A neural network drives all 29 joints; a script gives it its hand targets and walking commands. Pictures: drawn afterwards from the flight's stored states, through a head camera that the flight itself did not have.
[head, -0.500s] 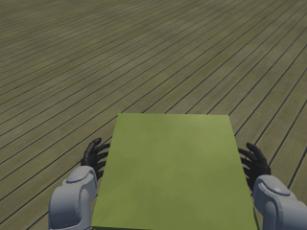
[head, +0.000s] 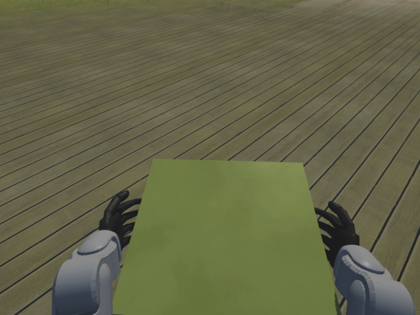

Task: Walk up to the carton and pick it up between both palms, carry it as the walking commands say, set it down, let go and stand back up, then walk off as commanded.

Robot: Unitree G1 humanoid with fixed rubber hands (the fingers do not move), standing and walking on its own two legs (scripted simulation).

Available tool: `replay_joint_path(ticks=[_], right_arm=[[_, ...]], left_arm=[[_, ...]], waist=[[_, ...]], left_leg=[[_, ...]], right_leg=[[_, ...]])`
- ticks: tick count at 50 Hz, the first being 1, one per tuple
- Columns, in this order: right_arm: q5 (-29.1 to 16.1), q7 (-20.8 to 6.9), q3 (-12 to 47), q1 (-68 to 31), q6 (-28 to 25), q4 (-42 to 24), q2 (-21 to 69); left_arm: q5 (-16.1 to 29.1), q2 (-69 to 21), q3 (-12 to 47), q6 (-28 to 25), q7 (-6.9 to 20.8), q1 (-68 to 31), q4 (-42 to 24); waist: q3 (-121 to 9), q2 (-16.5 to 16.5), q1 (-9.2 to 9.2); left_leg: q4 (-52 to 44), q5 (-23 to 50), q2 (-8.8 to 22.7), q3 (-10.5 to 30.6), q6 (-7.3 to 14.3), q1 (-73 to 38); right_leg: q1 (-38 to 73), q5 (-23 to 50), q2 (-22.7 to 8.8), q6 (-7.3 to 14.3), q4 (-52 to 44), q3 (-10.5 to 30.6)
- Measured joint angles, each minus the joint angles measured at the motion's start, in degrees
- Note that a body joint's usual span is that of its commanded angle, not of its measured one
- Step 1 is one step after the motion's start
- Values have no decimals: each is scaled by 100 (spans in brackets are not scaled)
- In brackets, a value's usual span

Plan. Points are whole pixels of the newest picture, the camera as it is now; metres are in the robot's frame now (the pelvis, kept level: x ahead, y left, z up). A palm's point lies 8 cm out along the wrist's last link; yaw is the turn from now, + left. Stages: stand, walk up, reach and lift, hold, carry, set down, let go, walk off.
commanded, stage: carry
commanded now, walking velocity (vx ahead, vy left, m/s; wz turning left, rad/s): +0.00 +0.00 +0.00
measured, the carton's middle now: (224, 251) +0.25 -0.01 +0.03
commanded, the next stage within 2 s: none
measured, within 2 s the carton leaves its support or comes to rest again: neither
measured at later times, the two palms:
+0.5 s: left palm (118, 275) +0.18 +0.16 +0.08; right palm (362, 280) +0.17 -0.21 +0.08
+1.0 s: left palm (122, 263) +0.20 +0.16 +0.07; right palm (349, 265) +0.20 -0.21 +0.07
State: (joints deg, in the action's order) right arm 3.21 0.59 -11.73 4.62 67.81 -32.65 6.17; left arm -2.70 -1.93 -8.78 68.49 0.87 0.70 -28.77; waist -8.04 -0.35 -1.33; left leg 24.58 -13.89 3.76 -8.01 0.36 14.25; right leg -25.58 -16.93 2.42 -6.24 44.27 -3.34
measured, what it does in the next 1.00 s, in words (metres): steps on the spot: right foot, then left foot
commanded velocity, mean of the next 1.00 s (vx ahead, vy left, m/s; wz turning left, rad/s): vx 0.00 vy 0.00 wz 0.00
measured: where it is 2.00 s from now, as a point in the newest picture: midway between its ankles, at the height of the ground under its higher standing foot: outside the picture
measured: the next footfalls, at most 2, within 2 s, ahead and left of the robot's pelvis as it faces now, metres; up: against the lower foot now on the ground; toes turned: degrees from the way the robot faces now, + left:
right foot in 0.04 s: +0.05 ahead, -0.12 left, +0.00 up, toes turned -2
left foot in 0.30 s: -0.02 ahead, +0.09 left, +0.00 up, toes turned +7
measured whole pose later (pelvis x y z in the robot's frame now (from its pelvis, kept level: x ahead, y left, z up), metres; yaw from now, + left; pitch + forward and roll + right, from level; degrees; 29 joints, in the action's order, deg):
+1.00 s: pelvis -0.04 -0.02 -0.01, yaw -2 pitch +4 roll +0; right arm 3.9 0.5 -11.2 -0.2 63.1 -23.5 5.0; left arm -4.3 -2.8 -9.9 63.0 0.7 0.4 -22.7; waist -7.3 0.7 0.5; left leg 32.8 -19.1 2.7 -8.2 0.7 17.2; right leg -23.8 -11.0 2.0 2.2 31.1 -0.7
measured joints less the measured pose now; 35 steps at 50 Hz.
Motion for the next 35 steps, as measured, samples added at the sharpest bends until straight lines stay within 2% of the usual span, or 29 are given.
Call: replay_joint_path(ticks=[1, 2, 3, 4, 6, 9, 12, 15, 16, 18, 20, 24, 27, 30, 35], right_arm=[[-3, 99, 22, 9, 33, -99, -7], [-15, 144, 36, -60, 52, -146, 6], [-23, 166, 78, -179, 40, -86, -11], [-29, 184, 118, -292, 62, 19, -90], [-13, 187, 200, -333, 172, 204, -251], [-66, 181, 229, -286, 318, 386, -363], [-126, 172, 185, -383, 259, 542, -301], [-154, 91, 95, -460, 5, 562, -194], [-189, 86, 51, -480, -96, 506, -120], [-217, 83, -1, -467, -248, 346, 35], [-170, 52, -11, -391, -326, 234, 118], [30, -5, 36, -179, -260, 403, 48], [94, -13, 62, -158, -193, 597, -76], [148, -24, 99, -341, -230, 956, -197], [35, 19, 12, -481, -338, 869, -172]], left_arm=[[15, -14, -4, 22, -4, -101, 3], [24, 7, -59, 35, 26, -204, -22], [38, 28, -125, 1, 50, -265, 5], [37, -1, -170, -70, 49, -269, 104], [15, -63, -162, -103, 26, -168, 284], [-48, -187, -155, -36, -22, 60, 350], [-111, -304, -250, -99, -25, 249, 236], [-139, -307, -274, -203, -26, 199, 82], [-123, -258, -278, -212, -26, 139, -27], [-78, -152, -278, -240, -4, 82, -225], [-46, -93, -248, -262, 28, 83, -294], [-73, -44, -99, -168, 3, 79, 90], [-103, -33, -19, -108, -38, -7, 399], [-179, -48, -24, -271, -30, -119, 811], [-95, -151, -141, -524, -44, -104, 731]], waist=[[-11, 99, 9], [21, 101, 48], [73, 129, 133], [160, 268, 177], [219, 367, 136], [256, 252, 133], [292, 100, 122], [293, -29, 87], [335, -131, 85], [371, -292, 128], [273, -273, 195], [-11, -59, 257], [-23, 77, 239], [42, 141, 216], [204, 140, 120]], left_leg=[[139, 27, 112, -96, -88, 94], [347, 82, 170, -233, -171, 191], [619, 54, 251, -329, -254, 312], [827, -89, 373, -311, -290, 380], [1058, -549, 343, -113, -318, 510], [1290, -799, 140, -41, -388, 603], [1389, -966, -89, 13, -329, 597], [625, -606, -242, -12, -235, 300], [479, -272, -288, 9, -142, 291], [421, -72, -319, -17, 2, 291], [511, -142, -255, -31, 36, 323], [668, -317, -135, -2, 3, 266], [759, -372, -89, 21, -14, 227], [783, -368, -71, -27, -21, 262], [774, -309, -79, -19, -7, 417]], right_leg=[[215, -75, -93, 171, -241, 218], [507, 168, -254, 303, -807, 430], [588, 109, -264, 502, -1029, 545], [553, 92, -142, 666, -964, 551], [480, 112, -77, 818, -849, 505], [361, 227, -118, 843, -872, 519], [226, 465, -88, 869, -1090, 565], [78, 663, -33, 879, -1267, 490], [34, 696, -53, 880, -1265, 479], [23, 749, -73, 872, -1292, 506], [43, 757, -72, 866, -1342, 426], [207, 761, -26, 895, -1426, 290], [292, 736, -7, 908, -1420, 242], [243, 761, 2, 909, -1405, 270], [103, 830, -8, 905, -1442, 262]])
